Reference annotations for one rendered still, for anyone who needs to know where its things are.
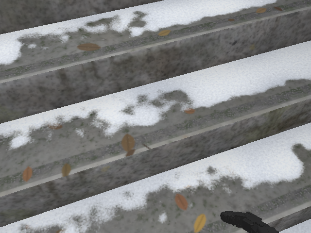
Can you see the robot right hand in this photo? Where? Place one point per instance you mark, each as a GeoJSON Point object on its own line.
{"type": "Point", "coordinates": [248, 221]}

